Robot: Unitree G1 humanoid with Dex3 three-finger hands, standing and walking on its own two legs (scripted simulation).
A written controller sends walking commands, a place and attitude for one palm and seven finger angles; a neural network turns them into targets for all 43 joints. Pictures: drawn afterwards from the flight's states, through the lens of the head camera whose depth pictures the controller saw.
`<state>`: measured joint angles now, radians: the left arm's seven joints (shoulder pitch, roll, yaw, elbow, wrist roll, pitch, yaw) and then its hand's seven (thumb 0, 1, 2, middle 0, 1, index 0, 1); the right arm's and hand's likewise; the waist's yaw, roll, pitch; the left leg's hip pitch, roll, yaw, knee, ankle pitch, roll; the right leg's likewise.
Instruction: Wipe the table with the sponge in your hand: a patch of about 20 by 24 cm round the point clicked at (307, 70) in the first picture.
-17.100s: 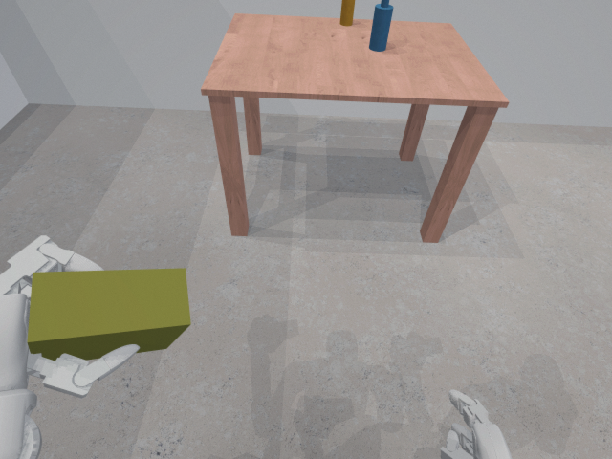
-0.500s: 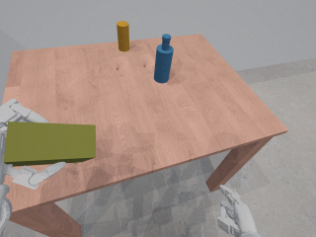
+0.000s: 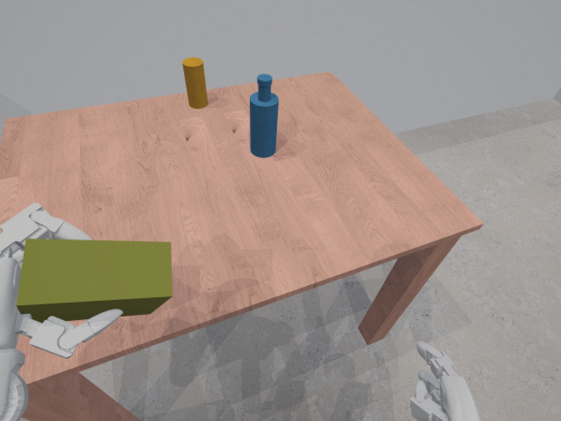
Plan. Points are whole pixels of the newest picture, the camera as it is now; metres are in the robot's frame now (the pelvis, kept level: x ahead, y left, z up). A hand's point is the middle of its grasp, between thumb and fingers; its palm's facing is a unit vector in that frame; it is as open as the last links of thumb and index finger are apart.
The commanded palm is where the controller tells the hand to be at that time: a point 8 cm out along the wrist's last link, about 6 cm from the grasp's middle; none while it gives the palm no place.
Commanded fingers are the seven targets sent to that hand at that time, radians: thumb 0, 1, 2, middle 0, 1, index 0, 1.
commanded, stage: look again from close up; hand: left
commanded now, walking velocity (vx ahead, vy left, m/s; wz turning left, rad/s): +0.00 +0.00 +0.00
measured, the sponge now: (120, 282) +0.23 +0.20 +0.14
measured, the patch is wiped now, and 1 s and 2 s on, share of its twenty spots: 0.00 0.00 0.00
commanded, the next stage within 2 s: come to a stop and stand still in 0.28 s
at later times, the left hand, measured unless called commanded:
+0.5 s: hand (47, 248) +0.24 +0.27 +0.18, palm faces +0.39 -0.80 -0.46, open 10.2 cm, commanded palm +0.16 +0.27 +0.18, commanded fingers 0.00 0.10 1.30 -1.20 -1.60 -1.20 -1.60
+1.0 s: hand (69, 225) +0.28 +0.26 +0.17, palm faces +0.34 -0.87 -0.36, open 10.2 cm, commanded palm +0.22 +0.30 +0.18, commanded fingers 0.00 0.10 1.30 -1.20 -1.60 -1.20 -1.60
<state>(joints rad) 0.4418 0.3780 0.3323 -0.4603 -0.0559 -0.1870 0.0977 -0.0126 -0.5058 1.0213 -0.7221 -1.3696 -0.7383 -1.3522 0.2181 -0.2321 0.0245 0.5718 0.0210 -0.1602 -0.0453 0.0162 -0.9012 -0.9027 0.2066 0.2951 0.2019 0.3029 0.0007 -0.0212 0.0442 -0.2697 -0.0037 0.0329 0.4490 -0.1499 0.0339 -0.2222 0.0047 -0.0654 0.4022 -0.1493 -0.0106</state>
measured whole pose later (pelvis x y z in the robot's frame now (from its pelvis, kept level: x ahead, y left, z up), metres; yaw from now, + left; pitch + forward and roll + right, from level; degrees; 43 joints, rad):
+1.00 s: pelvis +0.05 +0.02 +0.00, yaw -1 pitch +0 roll -1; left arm 0.39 0.39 0.36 -0.50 -0.03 -0.27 0.09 -0.01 -0.50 1.02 -0.72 -1.37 -0.74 -1.35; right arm 0.18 -0.17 0.03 0.58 0.00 -0.19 -0.01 0.02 -0.90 -0.90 0.21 0.30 0.20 0.30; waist 0.02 -0.06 0.06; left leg -0.24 -0.02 0.06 0.48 -0.24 0.06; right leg -0.19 -0.02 -0.04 0.42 -0.23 0.03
